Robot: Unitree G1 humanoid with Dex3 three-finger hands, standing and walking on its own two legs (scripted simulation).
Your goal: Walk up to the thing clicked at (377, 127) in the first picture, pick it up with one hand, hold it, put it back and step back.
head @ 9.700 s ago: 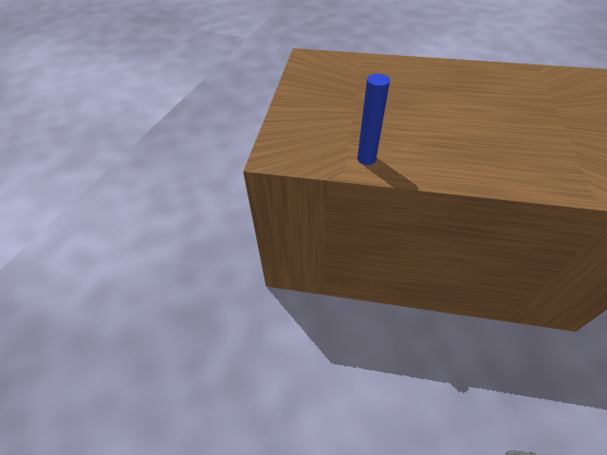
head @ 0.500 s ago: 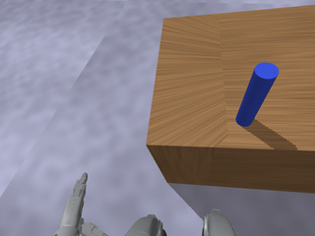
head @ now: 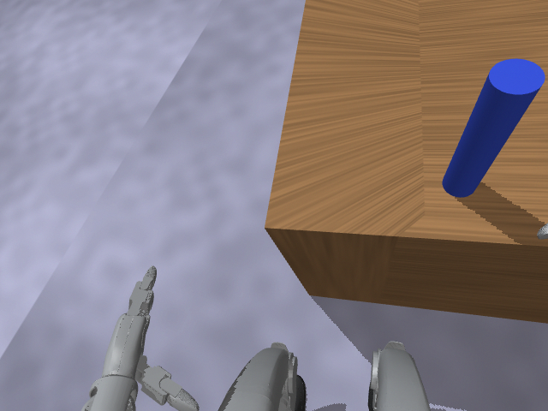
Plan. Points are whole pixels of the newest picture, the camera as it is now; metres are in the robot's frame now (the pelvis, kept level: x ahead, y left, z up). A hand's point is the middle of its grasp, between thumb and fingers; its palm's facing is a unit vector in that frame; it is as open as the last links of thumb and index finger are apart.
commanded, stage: close in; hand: right
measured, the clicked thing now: (481, 142) +0.47 -0.20 +0.03
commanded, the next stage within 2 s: rest palm in 0.52 s
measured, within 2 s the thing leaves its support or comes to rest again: leaves its support in 1.98 s
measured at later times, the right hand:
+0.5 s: hand (487, 173) +0.45 -0.23 -0.02, palm faces +0.13 +0.99 +0.05, open 17.7 cm
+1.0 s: hand (460, 167) +0.46 -0.19 -0.01, palm faces +0.13 +0.99 +0.03, open 17.3 cm
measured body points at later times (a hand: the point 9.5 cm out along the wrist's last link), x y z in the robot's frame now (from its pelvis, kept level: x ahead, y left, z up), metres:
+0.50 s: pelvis -0.01 +0.00 -0.02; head +0.12 -0.06 +0.41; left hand +0.14 +0.26 +0.01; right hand +0.44 -0.28 -0.02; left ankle +0.00 +0.14 -0.64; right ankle +0.04 -0.11 -0.64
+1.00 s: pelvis -0.01 +0.01 -0.02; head +0.12 -0.04 +0.41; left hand +0.15 +0.27 +0.01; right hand +0.44 -0.24 -0.01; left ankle +0.00 +0.14 -0.64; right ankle +0.04 -0.11 -0.64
